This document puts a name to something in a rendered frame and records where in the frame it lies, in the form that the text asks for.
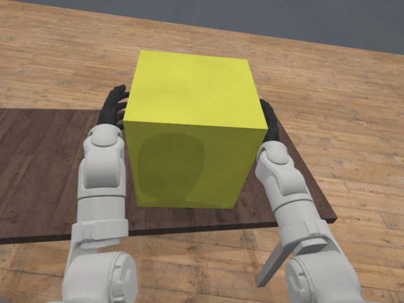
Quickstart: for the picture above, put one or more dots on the robot right hand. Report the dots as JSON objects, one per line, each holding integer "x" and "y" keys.
{"x": 273, "y": 130}

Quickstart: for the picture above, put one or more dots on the left robot forearm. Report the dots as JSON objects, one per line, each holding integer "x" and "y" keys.
{"x": 101, "y": 193}

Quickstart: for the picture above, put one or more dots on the left robot upper arm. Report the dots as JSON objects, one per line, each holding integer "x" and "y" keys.
{"x": 108, "y": 277}

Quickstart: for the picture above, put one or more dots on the right robot upper arm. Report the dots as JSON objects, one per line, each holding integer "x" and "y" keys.
{"x": 321, "y": 277}

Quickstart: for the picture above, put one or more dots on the carton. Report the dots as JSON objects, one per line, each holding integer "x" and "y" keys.
{"x": 194, "y": 125}

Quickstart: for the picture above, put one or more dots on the table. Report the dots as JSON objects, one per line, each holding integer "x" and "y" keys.
{"x": 40, "y": 155}

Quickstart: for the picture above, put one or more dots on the right robot forearm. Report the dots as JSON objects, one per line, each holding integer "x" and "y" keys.
{"x": 302, "y": 231}

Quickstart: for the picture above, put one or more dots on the robot left hand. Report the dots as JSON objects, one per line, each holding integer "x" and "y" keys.
{"x": 108, "y": 114}

